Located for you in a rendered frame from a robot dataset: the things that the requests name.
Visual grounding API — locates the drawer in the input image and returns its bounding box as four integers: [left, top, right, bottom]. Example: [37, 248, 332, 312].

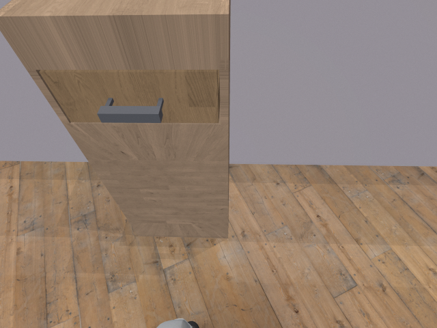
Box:
[39, 70, 220, 123]

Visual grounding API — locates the handle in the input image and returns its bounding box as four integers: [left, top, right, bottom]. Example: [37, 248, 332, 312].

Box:
[97, 98, 164, 123]

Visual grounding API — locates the cabinet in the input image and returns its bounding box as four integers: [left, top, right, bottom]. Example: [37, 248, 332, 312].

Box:
[0, 0, 231, 238]

